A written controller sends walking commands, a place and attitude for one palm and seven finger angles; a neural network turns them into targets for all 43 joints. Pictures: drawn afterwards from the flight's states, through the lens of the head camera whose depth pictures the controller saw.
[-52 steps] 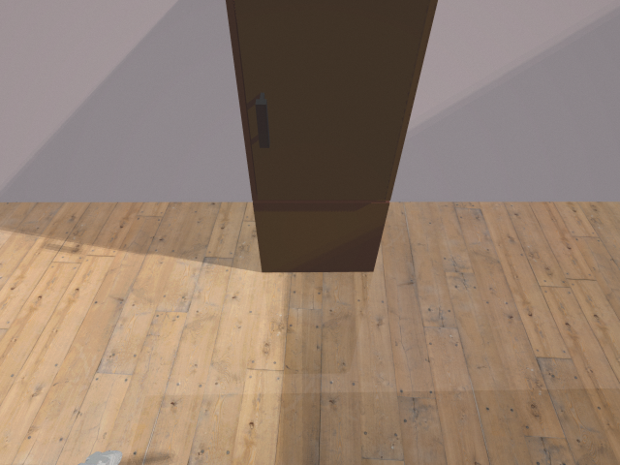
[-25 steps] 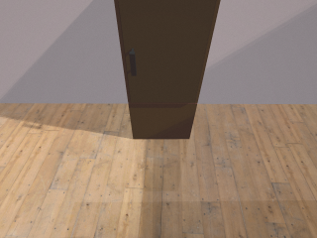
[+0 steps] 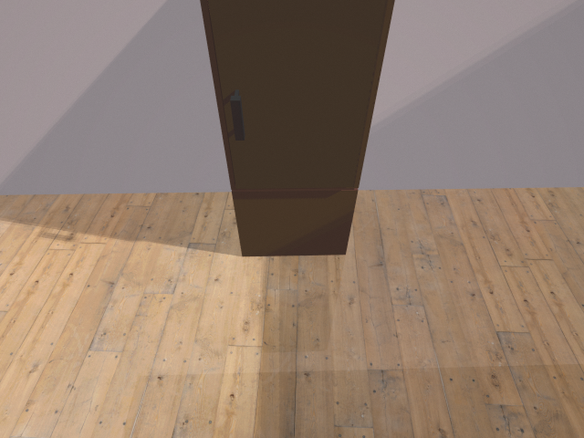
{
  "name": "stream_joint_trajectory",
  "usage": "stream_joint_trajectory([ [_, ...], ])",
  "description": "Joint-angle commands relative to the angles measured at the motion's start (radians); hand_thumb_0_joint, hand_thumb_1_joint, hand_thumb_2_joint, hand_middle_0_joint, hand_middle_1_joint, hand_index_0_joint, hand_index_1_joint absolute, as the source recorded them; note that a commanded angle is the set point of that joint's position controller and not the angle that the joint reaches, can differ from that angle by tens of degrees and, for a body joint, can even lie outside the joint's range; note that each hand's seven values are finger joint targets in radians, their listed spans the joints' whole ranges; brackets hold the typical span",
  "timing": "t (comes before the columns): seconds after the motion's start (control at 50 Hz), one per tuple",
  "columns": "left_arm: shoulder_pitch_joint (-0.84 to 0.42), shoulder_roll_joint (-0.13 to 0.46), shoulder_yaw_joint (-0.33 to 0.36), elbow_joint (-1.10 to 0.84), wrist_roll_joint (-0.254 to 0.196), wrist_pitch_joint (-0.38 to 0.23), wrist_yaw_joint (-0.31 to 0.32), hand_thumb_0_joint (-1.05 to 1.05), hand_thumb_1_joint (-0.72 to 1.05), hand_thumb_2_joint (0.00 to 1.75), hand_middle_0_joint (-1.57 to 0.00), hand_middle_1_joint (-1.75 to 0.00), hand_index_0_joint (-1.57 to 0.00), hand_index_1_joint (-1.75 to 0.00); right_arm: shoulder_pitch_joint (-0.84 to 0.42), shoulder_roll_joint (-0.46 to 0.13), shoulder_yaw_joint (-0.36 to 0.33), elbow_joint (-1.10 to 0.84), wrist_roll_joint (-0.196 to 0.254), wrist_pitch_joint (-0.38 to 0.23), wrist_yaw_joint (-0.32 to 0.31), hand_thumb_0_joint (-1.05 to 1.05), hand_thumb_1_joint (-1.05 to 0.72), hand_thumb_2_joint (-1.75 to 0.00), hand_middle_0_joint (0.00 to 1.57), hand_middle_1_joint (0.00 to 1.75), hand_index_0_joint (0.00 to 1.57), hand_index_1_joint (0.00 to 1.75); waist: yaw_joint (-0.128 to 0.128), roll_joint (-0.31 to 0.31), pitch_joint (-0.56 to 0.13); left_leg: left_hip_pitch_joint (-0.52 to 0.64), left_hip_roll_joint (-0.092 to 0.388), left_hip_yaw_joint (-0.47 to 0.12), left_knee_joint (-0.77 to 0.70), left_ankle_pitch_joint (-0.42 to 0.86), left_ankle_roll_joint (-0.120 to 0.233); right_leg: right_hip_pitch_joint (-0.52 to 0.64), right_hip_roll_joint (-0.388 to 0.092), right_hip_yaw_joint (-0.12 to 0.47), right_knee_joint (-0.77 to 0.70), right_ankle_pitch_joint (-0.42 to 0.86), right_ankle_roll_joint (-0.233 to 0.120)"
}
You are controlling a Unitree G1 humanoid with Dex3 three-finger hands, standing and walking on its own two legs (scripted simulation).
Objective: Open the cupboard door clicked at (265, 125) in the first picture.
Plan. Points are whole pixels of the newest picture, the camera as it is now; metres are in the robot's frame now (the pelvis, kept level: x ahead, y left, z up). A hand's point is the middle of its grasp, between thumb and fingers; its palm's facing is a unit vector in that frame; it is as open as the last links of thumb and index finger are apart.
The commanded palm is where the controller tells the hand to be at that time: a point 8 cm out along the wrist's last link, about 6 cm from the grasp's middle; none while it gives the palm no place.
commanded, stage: look at it before walking up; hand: left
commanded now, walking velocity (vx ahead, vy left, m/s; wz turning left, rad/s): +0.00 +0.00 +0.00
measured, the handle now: (238, 114) +0.92 +0.20 -0.05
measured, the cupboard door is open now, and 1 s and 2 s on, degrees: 0 0 0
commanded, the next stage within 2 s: take the last steps up to it in 0.40 s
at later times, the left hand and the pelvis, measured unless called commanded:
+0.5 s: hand out of the picture +0.08 +0.25 -0.16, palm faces -0.03 -0.94 -0.33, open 7.4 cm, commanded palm none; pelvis +0.01 +0.00 +0.00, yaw +0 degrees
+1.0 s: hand out of the picture +0.06 +0.20 -0.19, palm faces -0.01 -0.99 -0.13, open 7.4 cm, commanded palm none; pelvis +0.10 +0.03 -0.01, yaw -1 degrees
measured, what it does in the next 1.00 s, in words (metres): walks ahead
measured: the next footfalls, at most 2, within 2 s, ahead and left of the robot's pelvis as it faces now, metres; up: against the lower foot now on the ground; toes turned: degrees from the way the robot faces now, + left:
right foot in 1.22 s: +0.32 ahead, -0.13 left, +0.00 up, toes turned -5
left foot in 1.52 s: +0.37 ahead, +0.11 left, +0.00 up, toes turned +12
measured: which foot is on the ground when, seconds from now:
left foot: down 0.00-1.00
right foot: down 0.00-0.88, up 0.90-1.00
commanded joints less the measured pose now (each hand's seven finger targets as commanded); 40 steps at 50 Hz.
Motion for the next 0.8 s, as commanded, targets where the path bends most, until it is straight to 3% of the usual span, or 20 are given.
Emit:
stream_joint_trajectory([
  [0.0, -0.039, 0.216, 0.040, -0.068, -0.004, -0.027, 0.017, 0.00, 0.90, 0.90, -0.20, -0.30, -0.20, -0.30, -0.051, -0.202, -0.033, -0.066, 0.006, -0.029, -0.017, 0.00, -0.90, -0.90, 0.20, 0.30, 0.20, 0.30, 0.007, -0.012, -0.044, 0.003, 0.107, -0.090, -0.065, 0.083, 0.034, -0.003, -0.113, 0.106, -0.084, 0.066, -0.031],
  [0.5, -0.031, 0.218, 0.038, -0.060, -0.005, -0.029, 0.017, 0.00, 0.90, 0.90, -0.20, -0.30, -0.20, -0.30, -0.065, -0.207, -0.033, -0.065, 0.008, -0.028, -0.020, 0.00, -0.90, -0.90, 0.20, 0.30, 0.20, 0.30, 0.008, -0.013, -0.056, 0.036, 0.115, -0.089, -0.070, 0.149, 0.032, 0.028, -0.117, 0.094, -0.085, 0.161, -0.029],
  [0.54, 0.042, 0.094, 0.012, -0.028, -0.005, -0.011, 0.022, 0.00, 0.90, 0.90, -0.20, -0.30, -0.20, -0.30, -0.002, -0.079, -0.003, -0.039, 0.002, -0.011, -0.014, 0.00, -0.90, -0.90, 0.20, 0.30, 0.20, 0.30, 0.007, -0.018, -0.076, 0.034, 0.106, -0.070, -0.054, 0.042, 0.017, 0.032, -0.111, 0.084, -0.086, 0.010, -0.009],
  [0.56, 0.061, 0.090, 0.011, -0.022, -0.002, -0.003, 0.020, 0.00, 0.90, 0.90, -0.20, -0.30, -0.20, -0.30, 0.017, -0.072, -0.002, -0.032, -0.002, -0.004, -0.012, 0.00, -0.90, -0.90, 0.20, 0.30, 0.20, 0.30, 0.011, -0.022, -0.034, 0.000, 0.094, -0.066, -0.047, -0.067, 0.016, 0.006, -0.105, 0.090, -0.090, -0.122, -0.009],
  [0.62, 0.099, 0.097, 0.022, -0.026, 0.005, 0.006, 0.008, 0.00, 0.90, 0.90, -0.20, -0.30, -0.20, -0.30, 0.046, -0.072, -0.009, -0.038, -0.009, 0.001, -0.008, 0.00, -0.90, -0.90, 0.20, 0.30, 0.20, 0.30, 0.017, -0.044, 0.078, -0.115, 0.074, -0.076, -0.035, -0.291, 0.030, -0.064, -0.097, 0.122, -0.097, -0.336, -0.028],
  [0.66, 0.138, 0.091, 0.029, -0.030, 0.006, 0.003, 0.003, 0.00, 0.90, 0.90, -0.20, -0.30, -0.20, -0.30, 0.064, -0.061, -0.014, -0.048, -0.008, -0.003, -0.009, 0.00, -0.90, -0.90, 0.20, 0.30, 0.20, 0.30, 0.021, -0.045, 0.093, -0.148, 0.065, -0.071, 0.010, -0.314, 0.039, -0.072, -0.103, 0.138, -0.088, -0.375, -0.046],
  [0.74, 0.223, 0.085, 0.046, -0.021, 0.003, -0.012, 0.007, 0.00, 0.90, 0.90, -0.20, -0.30, -0.20, -0.30, 0.106, -0.013, -0.018, -0.064, -0.004, -0.019, -0.012, 0.00, -0.90, -0.90, 0.20, 0.30, 0.20, 0.30, 0.027, -0.120, 0.103, -0.226, 0.028, 0.004, 0.186, -0.221, 0.035, -0.012, -0.163, 0.203, -0.095, -0.328, -0.102],
  [0.78, 0.234, 0.075, 0.056, -0.021, 0.002, -0.023, 0.012, 0.00, 0.90, 0.90, -0.20, -0.30, -0.20, -0.30, 0.152, 0.015, -0.021, -0.063, -0.002, -0.030, -0.015, 0.00, -0.90, -0.90, 0.20, 0.30, 0.20, 0.30, 0.002, -0.116, 0.085, -0.187, 0.032, 0.041, 0.215, -0.189, 0.033, -0.020, -0.199, 0.216, -0.059, -0.212, -0.129],
])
